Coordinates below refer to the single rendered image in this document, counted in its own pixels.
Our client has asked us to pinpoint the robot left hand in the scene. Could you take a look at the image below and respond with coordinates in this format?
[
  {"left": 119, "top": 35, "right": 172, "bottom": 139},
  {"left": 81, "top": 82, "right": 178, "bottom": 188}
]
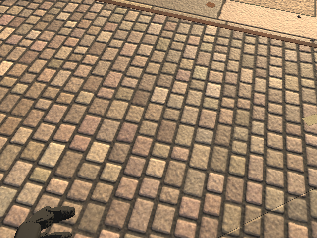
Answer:
[{"left": 14, "top": 205, "right": 75, "bottom": 238}]

